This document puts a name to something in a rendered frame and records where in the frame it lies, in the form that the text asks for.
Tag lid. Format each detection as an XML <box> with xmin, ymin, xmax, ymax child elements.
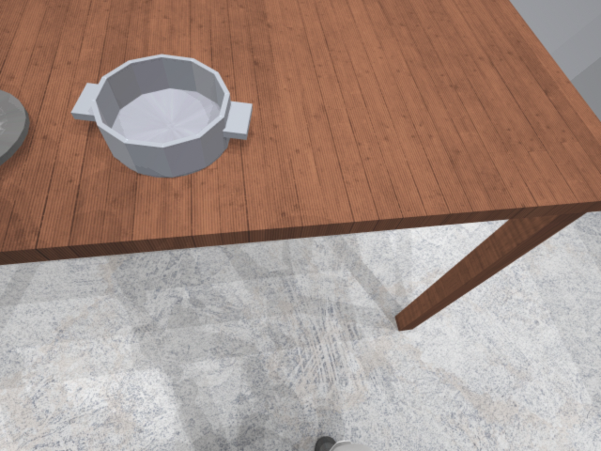
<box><xmin>0</xmin><ymin>90</ymin><xmax>30</xmax><ymax>165</ymax></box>

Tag pot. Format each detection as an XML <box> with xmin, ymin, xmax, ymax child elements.
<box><xmin>71</xmin><ymin>54</ymin><xmax>253</xmax><ymax>178</ymax></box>

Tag table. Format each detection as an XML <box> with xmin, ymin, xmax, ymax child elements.
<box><xmin>0</xmin><ymin>0</ymin><xmax>601</xmax><ymax>331</ymax></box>

